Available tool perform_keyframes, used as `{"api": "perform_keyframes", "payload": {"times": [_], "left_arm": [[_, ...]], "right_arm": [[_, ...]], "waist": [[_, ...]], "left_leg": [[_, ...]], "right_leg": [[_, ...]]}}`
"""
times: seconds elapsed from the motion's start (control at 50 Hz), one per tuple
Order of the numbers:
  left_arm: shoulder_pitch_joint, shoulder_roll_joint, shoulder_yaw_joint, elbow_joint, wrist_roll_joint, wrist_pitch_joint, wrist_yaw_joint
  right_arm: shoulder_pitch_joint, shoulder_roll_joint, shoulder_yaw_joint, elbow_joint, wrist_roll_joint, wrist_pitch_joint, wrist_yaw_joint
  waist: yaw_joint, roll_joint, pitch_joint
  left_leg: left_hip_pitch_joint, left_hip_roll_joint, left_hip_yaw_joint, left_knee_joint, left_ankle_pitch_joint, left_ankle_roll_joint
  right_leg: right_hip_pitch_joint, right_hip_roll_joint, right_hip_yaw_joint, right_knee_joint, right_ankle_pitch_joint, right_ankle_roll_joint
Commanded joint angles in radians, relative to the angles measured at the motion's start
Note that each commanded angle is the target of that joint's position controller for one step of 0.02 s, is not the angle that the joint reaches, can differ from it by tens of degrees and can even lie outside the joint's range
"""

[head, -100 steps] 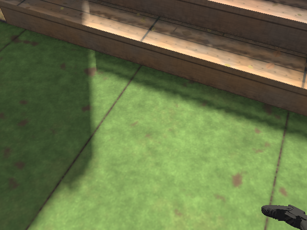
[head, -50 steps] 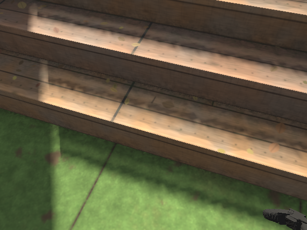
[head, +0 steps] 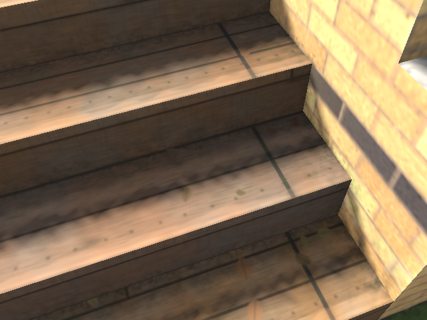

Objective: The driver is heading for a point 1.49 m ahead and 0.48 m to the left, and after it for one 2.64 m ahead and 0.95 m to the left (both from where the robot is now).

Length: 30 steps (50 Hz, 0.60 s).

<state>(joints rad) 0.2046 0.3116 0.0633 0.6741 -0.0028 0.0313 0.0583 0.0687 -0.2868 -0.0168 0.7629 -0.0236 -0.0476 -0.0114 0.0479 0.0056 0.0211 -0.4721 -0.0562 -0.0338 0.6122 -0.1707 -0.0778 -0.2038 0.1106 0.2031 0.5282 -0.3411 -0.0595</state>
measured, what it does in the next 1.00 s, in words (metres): steps on the spot, turning left: left foot, then right foot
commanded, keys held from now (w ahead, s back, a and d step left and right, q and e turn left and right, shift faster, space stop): e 0.12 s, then q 0.88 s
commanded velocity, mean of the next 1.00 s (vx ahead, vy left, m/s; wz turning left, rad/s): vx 0.03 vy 0.00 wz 0.18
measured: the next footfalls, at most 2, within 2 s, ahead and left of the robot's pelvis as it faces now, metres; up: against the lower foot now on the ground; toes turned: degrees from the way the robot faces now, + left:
left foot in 0.02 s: +0.13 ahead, +0.11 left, +0.00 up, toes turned -5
right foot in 0.38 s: +0.05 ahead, -0.14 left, +0.00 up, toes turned +0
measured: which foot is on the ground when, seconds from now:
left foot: up 0.00-0.00, down 0.02-0.48, up 0.50-0.74, down 0.76-1.00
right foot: down 0.00-0.02, up 0.04-0.36, down 0.38-0.76, up 0.78-1.00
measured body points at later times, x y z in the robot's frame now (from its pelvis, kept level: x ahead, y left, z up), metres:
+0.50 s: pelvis +0.03 -0.01 +0.00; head +0.06 -0.01 +0.45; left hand +0.18 +0.25 -0.12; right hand +0.14 -0.27 -0.12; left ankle +0.09 +0.11 -0.73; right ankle +0.01 -0.14 -0.74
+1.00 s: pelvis +0.01 +0.03 +0.00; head +0.03 +0.07 +0.45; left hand +0.09 +0.34 -0.11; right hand +0.22 -0.19 -0.08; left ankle +0.00 +0.11 -0.74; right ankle +0.02 -0.13 -0.61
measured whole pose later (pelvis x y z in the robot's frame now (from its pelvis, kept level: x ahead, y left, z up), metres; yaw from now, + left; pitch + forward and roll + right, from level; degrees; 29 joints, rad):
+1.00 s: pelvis +0.01 +0.03 +0.00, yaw +17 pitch +2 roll -3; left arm 0.12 0.29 0.06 0.70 0.01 0.04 0.07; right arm 0.22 -0.26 -0.03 0.61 -0.02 0.04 -0.04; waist -0.01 -0.02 0.03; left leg -0.33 -0.04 -0.10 0.55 -0.25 0.06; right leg -0.60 0.04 0.04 1.34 -0.40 0.15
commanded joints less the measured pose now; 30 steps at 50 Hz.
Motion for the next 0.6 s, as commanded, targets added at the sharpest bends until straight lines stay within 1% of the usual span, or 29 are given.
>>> {"api": "perform_keyframes", "payload": {"times": [0.02, 0.04, 0.06, 0.08, 0.1, 0.12, 0.14, 0.16, 0.2, 0.22, 0.24, 0.26, 0.28, 0.3, 0.32, 0.34, 0.36, 0.38, 0.4, 0.42, 0.44, 0.46, 0.48, 0.5, 0.52, 0.54, 0.56, 0.58, 0.6], "left_arm": [[-0.105, 0.121, 0.019, -0.095, -0.001, -0.006, 0.005], [-0.02, 0.012, -0.009, -0.1, 0.035, -0.012, -0.008], [0.131, 0.068, 0.004, -0.085, 0.014, -0.021, -0.024], [0.156, 0.153, 0.029, -0.049, -0.002, -0.009, -0.031], [0.083, 0.189, 0.044, -0.048, -0.008, 0.007, -0.031], [0.036, 0.179, 0.046, -0.049, -0.008, 0.028, -0.025], [-0.004, 0.154, 0.038, -0.065, -0.003, 0.043, -0.022], [-0.024, 0.113, 0.026, -0.075, 0.0, 0.05, -0.026], [-0.026, 0.016, -0.005, -0.082, -0.002, 0.044, -0.028], [-0.024, -0.018, -0.019, -0.075, 0.007, 0.038, -0.029], [-0.028, -0.046, -0.031, -0.059, 0.018, 0.034, -0.03], [-0.045, -0.041, -0.029, -0.044, 0.016, 0.033, -0.029], [-0.05, -0.015, -0.02, -0.028, 0.012, 0.034, -0.027], [-0.048, 0.014, -0.011, -0.021, 0.012, 0.036, -0.025], [-0.046, 0.024, -0.007, -0.012, 0.012, 0.035, -0.023], [-0.058, 0.038, -0.004, -0.009, 0.014, 0.032, -0.021], [-0.072, 0.06, 0.002, -0.008, 0.016, 0.03, -0.017], [-0.065, 0.087, 0.007, -0.011, 0.025, 0.027, -0.011], [-0.05, 0.12, 0.017, -0.006, 0.034, 0.025, -0.009], [-0.037, 0.101, 0.019, 0.007, 0.038, 0.021, -0.017], [-0.045, 0.077, 0.016, 0.007, 0.041, 0.017, -0.022], [-0.045, 0.074, 0.018, 0.013, 0.043, 0.017, -0.021], [-0.039, 0.079, 0.021, 0.017, 0.04, 0.016, -0.019], [-0.048, 0.079, 0.021, 0.011, 0.043, 0.012, -0.015], [-0.07, 0.08, 0.018, -0.008, 0.05, 0.005, -0.008], [-0.09, 0.067, 0.006, -0.016, 0.053, -0.008, -0.001], [-0.119, 0.07, 0.004, -0.011, 0.035, -0.023, 0.003], [-0.168, 0.075, 0.007, -0.01, 0.015, -0.035, 0.006], [-0.16, 0.08, 0.009, -0.004, 0.002, -0.042, 0.014]], "right_arm": [[0.158, -0.16, -0.055, -0.025, -0.019, -0.032, -0.003], [0.188, -0.216, -0.058, -0.019, -0.034, -0.031, -0.011], [0.213, -0.206, -0.061, -0.025, -0.043, -0.024, -0.001], [0.144, -0.181, -0.06, -0.052, -0.024, -0.019, 0.005], [0.087, -0.124, -0.048, -0.082, -0.021, -0.007, 0.006], [0.06, -0.095, -0.039, -0.093, -0.019, 0.008, 0.001], [0.055, -0.089, -0.033, -0.094, -0.01, 0.021, -0.004], [0.063, -0.088, -0.027, -0.092, -0.009, 0.031, -0.012], [0.068, -0.035, -0.002, -0.086, -0.01, 0.032, -0.013], [0.064, -0.023, 0.005, -0.08, -0.011, 0.031, -0.009], [0.063, -0.028, 0.004, -0.077, -0.01, 0.033, -0.002], [0.086, -0.057, -0.006, -0.075, -0.007, 0.036, 0.003], [0.117, -0.094, -0.019, -0.072, -0.008, 0.04, 0.004], [0.126, -0.12, -0.027, -0.072, -0.006, 0.037, 0.007], [0.124, -0.132, -0.033, -0.069, 0.001, 0.036, 0.009], [0.127, -0.132, -0.035, -0.068, 0.008, 0.034, 0.009], [0.143, -0.135, -0.039, -0.064, 0.012, 0.029, 0.009], [0.146, -0.133, -0.04, -0.064, 0.011, 0.018, 0.011], [0.148, -0.125, -0.04, -0.077, 0.011, 0.008, 0.016], [0.119, -0.116, -0.04, -0.083, 0.017, 0.005, 0.017], [0.08, -0.105, -0.04, -0.092, 0.02, 0.008, 0.015], [0.067, -0.089, -0.041, -0.103, 0.023, 0.014, 0.009], [0.078, -0.067, -0.038, -0.109, 0.025, 0.022, 0.003], [0.101, -0.055, -0.038, -0.109, 0.027, 0.028, -0.002], [0.125, -0.089, -0.054, -0.104, 0.034, 0.038, -0.012], [0.145, -0.115, -0.075, -0.103, 0.047, 0.054, -0.02], [0.18, -0.104, -0.079, -0.105, 0.049, 0.073, -0.028], [0.202, -0.088, -0.073, -0.102, 0.044, 0.087, -0.035], [0.172, -0.082, -0.067, -0.122, 0.028, 0.084, -0.03]], "waist": [[-0.13, -0.113, -0.185], [-0.064, 0.139, -0.22], [-0.011, 0.176, -0.289], [0.002, 0.097, -0.24], [-0.018, 0.052, -0.162], [-0.018, 0.036, -0.121], [-0.023, 0.051, -0.088], [-0.025, 0.068, -0.078], [-0.011, 0.1, -0.101], [-0.004, 0.115, -0.113], [-0.01, 0.139, -0.127], [-0.037, 0.173, -0.129], [-0.056, 0.191, -0.129], [-0.059, 0.194, -0.131], [-0.049, 0.19, -0.123], [-0.046, 0.181, -0.098], [-0.054, 0.173, -0.09], [-0.052, 0.146, -0.109], [-0.06, 0.071, -0.124], [-0.041, 0.014, -0.116], [-0.031, -0.018, -0.068], [-0.034, -0.074, -0.039], [-0.041, -0.16, -0.024], [-0.039, -0.242, -0.03], [-0.025, -0.257, -0.034], [-0.037, -0.225, -0.026], [-0.082, -0.16, -0.017], [-0.109, -0.149, -0.014], [-0.098, -0.09, -0.006]], "left_leg": [[0.352, 0.08, -0.061, -0.299, 0.389, 0.07], [0.609, 0.341, -0.326, -0.184, 1.028, 0.196], [0.607, 0.551, -0.575, -0.176, 1.131, 0.374], [0.536, 0.544, -0.534, -0.179, 0.948, 0.411], [0.465, 0.452, -0.364, -0.176, 0.779, 0.369], [0.399, 0.38, -0.276, -0.187, 0.635, 0.332], [0.321, 0.333, -0.238, -0.204, 0.558, 0.326], [0.263, 0.294, -0.191, -0.221, 0.532, 0.324], [0.261, 0.247, -0.122, -0.23, 0.507, 0.31], [0.272, 0.236, -0.1, -0.231, 0.519, 0.299], [0.278, 0.224, -0.089, -0.236, 0.531, 0.283], [0.293, 0.227, -0.112, -0.244, 0.534, 0.281], [0.311, 0.238, -0.148, -0.245, 0.495, 0.285], [0.318, 0.25, -0.182, -0.245, 0.424, 0.285], [0.315, 0.248, -0.203, -0.252, 0.329, 0.274], [0.302, 0.239, -0.222, -0.262, 0.245, 0.249], [0.283, 0.232, -0.243, -0.27, 0.174, 0.224], [0.229, 0.224, -0.251, -0.266, 0.112, 0.2], [0.167, 0.192, -0.218, -0.254, 0.032, 0.174], [0.142, 0.15, -0.162, -0.229, -0.067, 0.151], [0.112, 0.119, -0.136, -0.181, -0.102, 0.135], [0.077, 0.088, -0.103, -0.114, -0.116, 0.122], [0.045, 0.043, -0.045, -0.008, -0.132, 0.103], [0.021, 0.007, 0.024, 0.181, -0.225, 0.078], [-0.02, 0.001, 0.052, 0.458, -0.42, 0.045], [-0.086, 0.012, 0.017, 0.744, -0.53, 0.01], [-0.135, 0.055, -0.041, 0.838, -0.513, -0.002], [-0.153, 0.078, -0.042, 0.845, -0.474, -0.008], [-0.183, 0.106, -0.046, 0.719, -0.391, -0.011]], "right_leg": [[0.035, -0.13, 0.136, 0.245, 0.717, 0.024], [-0.26, 0.018, 0.041, 0.521, -0.203, 0.075], [-0.352, 0.054, 0.058, 0.771, -0.433, 0.124], [-0.389, 0.0, 0.047, 0.906, -0.379, 0.163], [-0.415, -0.034, -0.002, 0.956, -0.322, 0.193], [-0.423, -0.055, -0.031, 0.96, -0.271, 0.213], [-0.392, -0.058, -0.033, 0.942, -0.23, 0.227], [-0.338, -0.045, -0.044, 0.914, -0.192, 0.234], [-0.252, -0.061, -0.056, 0.684, -0.175, 0.231], [-0.197, -0.085, -0.089, 0.514, -0.189, 0.23], [-0.119, -0.107, -0.139, 0.349, -0.201, 0.224], [-0.07, -0.102, -0.173, 0.245, -0.165, 0.221], [-0.05, -0.095, -0.179, 0.175, -0.114, 0.217], [-0.026, -0.094, -0.17, 0.095, -0.057, 0.209], [0.006, -0.093, -0.171, -0.021, 0.035, 0.193], [0.035, -0.097, -0.163, -0.133, 0.143, 0.173], [0.07, -0.108, -0.145, -0.166, 0.189, 0.153], [0.136, -0.144, -0.129, -0.12, 0.245, 0.137], [0.163, -0.181, -0.122, -0.037, 0.285, 0.104], [0.126, -0.177, -0.131, -0.041, 0.178, 0.073], [0.079, -0.179, -0.119, -0.075, 0.126, 0.056], [0.046, -0.196, -0.095, -0.113, 0.099, 0.038], [0.022, -0.242, -0.048, -0.168, 0.112, 0.004], [-0.006, -0.335, 0.022, -0.218, 0.18, -0.062], [-0.041, -0.455, 0.097, -0.244, 0.357, -0.169], [-0.047, -0.519, 0.121, -0.234, 0.585, -0.239], [-0.026, -0.505, 0.051, -0.199, 0.643, -0.215], [0.005, -0.466, -0.013, -0.17, 0.652, -0.169], [0.044, -0.434, -0.058, -0.15, 0.63, -0.139]]}}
